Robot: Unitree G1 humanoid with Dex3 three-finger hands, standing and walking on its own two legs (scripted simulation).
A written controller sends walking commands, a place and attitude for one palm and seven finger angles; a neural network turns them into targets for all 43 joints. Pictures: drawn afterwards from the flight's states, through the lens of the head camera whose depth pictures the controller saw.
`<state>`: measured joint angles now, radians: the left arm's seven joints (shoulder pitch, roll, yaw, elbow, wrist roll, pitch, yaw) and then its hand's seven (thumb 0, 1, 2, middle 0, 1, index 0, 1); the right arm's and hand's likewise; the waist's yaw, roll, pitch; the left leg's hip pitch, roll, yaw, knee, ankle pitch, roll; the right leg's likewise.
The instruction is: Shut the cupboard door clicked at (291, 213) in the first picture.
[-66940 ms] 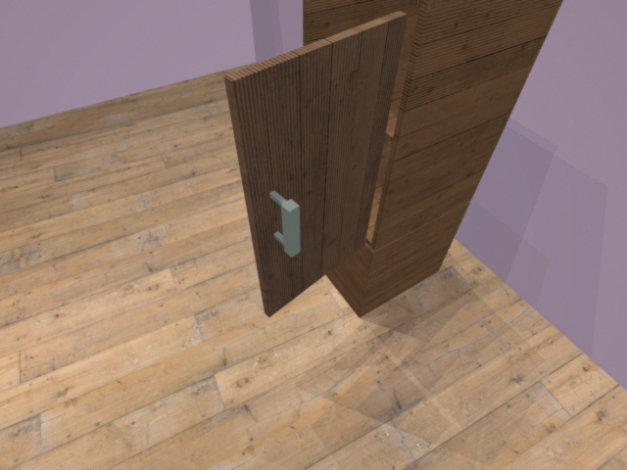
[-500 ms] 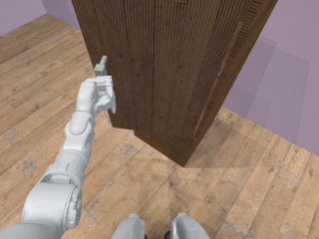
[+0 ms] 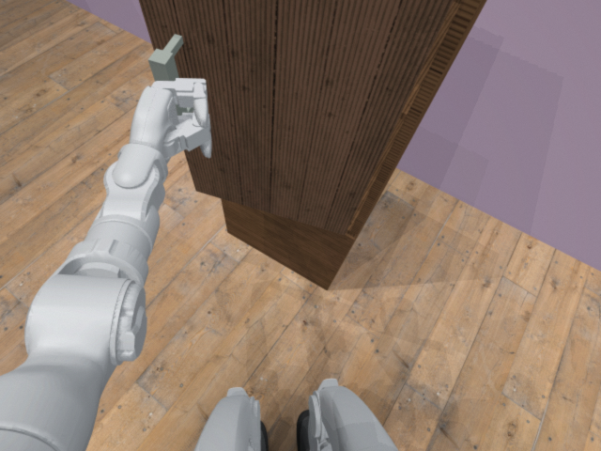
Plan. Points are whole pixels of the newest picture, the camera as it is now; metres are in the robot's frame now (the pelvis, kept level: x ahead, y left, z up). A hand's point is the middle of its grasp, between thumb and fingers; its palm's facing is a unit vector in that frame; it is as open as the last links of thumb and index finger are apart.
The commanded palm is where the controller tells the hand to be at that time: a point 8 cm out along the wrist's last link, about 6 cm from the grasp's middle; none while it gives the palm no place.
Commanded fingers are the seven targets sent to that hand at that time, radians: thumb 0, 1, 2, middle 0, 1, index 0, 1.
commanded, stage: push the door shut along its arc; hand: left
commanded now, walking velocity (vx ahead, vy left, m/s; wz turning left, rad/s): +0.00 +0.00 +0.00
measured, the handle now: (178, 85) +0.59 +0.12 +0.08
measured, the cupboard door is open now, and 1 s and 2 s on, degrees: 14 1 1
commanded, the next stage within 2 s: pull the fist back off the door in 0.70 s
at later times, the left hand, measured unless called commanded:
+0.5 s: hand (240, 103) +0.55 +0.04 +0.08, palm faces -0.36 -0.93 -0.03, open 2.7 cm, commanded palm +0.57 +0.07 +0.08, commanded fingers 0.00 0.90 0.90 -1.30 -1.50 -1.30 -1.50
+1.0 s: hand (262, 85) +0.59 +0.01 +0.08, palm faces +0.07 -1.00 +0.07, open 3.0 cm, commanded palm +0.56 +0.04 +0.08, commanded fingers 0.00 0.90 0.90 -1.30 -1.50 -1.30 -1.50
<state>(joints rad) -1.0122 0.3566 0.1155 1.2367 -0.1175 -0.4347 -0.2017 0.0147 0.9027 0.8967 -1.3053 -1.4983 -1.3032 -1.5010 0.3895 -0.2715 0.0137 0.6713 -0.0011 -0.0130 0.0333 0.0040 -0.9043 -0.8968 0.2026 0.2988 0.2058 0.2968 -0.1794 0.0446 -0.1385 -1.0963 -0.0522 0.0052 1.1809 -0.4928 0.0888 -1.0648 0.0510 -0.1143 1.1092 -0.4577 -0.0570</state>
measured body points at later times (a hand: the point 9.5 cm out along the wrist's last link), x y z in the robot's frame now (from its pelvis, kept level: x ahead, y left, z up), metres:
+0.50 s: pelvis +0.01 -0.01 +0.00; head +0.17 +0.00 +0.42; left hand +0.57 +0.09 +0.08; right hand -0.02 -0.26 -0.11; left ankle +0.03 +0.06 -0.64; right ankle +0.03 -0.09 -0.64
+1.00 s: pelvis +0.00 -0.01 -0.02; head +0.17 +0.00 +0.40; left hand +0.58 +0.06 +0.08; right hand -0.04 -0.27 -0.12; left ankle +0.03 +0.06 -0.64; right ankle +0.03 -0.09 -0.64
